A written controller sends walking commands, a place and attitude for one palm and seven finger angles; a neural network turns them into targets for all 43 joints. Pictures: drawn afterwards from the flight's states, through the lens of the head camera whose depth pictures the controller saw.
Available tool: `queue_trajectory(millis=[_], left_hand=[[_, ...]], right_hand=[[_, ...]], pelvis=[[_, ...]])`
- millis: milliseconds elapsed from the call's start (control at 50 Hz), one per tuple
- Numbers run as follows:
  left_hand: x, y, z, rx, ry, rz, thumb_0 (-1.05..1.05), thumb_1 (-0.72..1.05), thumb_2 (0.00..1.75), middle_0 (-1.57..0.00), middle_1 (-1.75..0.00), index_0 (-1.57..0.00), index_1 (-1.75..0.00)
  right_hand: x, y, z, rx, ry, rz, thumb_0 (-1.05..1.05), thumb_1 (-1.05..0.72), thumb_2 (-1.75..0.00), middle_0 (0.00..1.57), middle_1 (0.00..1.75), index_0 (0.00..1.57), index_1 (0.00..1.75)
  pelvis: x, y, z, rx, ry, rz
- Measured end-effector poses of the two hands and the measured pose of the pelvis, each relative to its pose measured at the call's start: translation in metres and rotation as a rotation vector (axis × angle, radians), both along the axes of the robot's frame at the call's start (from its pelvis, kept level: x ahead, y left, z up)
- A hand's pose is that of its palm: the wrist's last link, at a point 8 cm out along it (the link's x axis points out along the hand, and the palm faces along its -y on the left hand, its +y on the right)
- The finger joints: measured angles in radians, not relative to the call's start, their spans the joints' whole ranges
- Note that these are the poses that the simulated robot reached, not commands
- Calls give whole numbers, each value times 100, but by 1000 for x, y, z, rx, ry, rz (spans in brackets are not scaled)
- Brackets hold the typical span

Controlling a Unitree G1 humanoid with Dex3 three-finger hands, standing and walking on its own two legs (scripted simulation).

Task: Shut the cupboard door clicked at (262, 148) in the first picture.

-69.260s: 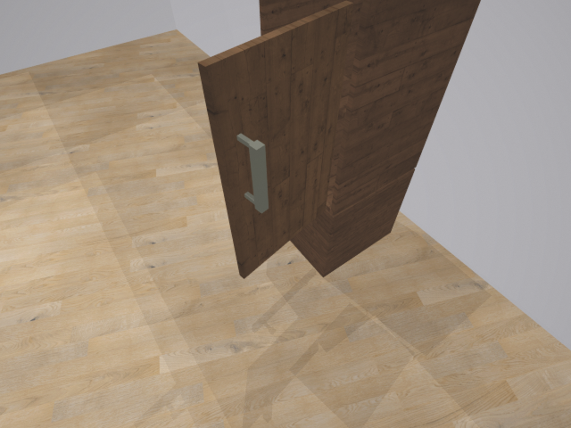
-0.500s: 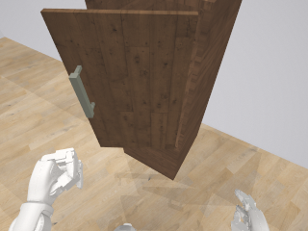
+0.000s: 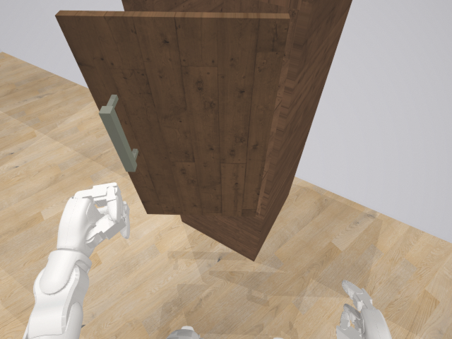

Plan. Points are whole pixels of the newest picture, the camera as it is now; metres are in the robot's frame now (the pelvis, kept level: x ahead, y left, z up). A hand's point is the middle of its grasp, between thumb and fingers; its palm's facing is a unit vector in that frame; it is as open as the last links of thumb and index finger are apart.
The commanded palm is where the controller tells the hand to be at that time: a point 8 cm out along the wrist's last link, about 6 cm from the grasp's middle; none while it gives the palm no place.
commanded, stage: bring the fist close to the handle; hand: left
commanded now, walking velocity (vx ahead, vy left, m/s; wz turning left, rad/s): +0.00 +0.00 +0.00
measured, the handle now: (122, 135) +0.47 +0.24 +0.08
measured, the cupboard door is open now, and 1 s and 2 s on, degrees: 29 29 15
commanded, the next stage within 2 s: push the door shut along its arc in 1.00 s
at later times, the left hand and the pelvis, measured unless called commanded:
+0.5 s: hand (127, 181) +0.36 +0.20 +0.08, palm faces +0.02 -1.00 -0.02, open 3.1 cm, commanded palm +0.34 +0.25 +0.08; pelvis +0.00 +0.01 +0.00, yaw -1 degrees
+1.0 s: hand (129, 172) +0.38 +0.20 +0.08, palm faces +0.04 -1.00 -0.02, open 3.1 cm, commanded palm +0.35 +0.25 +0.08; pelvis +0.00 +0.00 +0.00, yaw -2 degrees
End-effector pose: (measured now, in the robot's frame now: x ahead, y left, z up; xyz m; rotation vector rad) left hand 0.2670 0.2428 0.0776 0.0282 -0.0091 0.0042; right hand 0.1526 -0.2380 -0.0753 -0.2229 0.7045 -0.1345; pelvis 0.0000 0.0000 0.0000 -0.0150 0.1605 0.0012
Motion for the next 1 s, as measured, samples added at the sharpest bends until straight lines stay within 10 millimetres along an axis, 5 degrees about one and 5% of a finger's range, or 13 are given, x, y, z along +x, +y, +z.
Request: queue_trajectory(millis=[240, 660, 1000], left_hand=[[37, 15, 1, -5, -5, 26, 2, 90, 90, -130, -150, -130, -150], [99, 11, 4, -8, -1, 26, 2, 90, 90, -130, -150, -130, -150], [92, 12, 1, -5, -13, 33, 2, 90, 90, -130, -150, -130, -150]], right_hand=[[-22, -9, -6, -18, 97, -47, 1, -90, -90, 20, 30, 20, 30], [-54, -12, -18, -15, 222, -99, 1, -90, -90, 20, 30, 20, 30], [-72, -20, -19, -16, 274, -137, 1, -90, -90, 20, 30, 20, 30]], pelvis=[[1, 3, 3, 1, 11, -12], [-2, 5, 2, 0, 42, -21], [-2, 3, 4, 2, 43, -30]])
